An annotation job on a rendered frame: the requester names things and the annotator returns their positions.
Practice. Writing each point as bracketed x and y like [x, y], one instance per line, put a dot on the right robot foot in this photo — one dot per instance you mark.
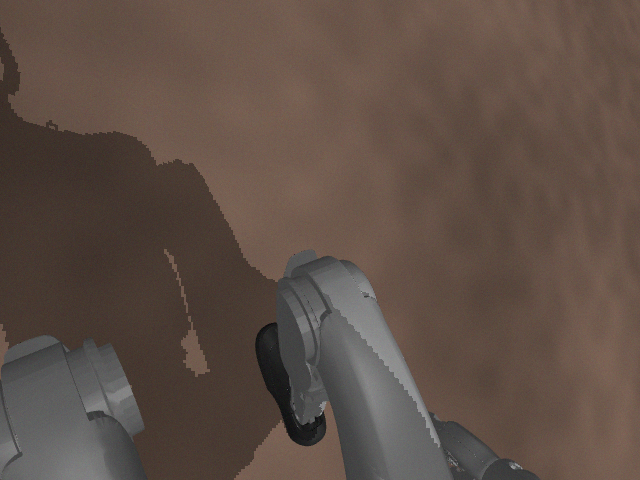
[277, 383]

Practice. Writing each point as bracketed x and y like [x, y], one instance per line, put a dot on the right robot arm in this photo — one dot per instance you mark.
[507, 469]

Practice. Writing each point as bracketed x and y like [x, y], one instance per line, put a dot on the right robot hand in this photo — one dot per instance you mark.
[463, 449]

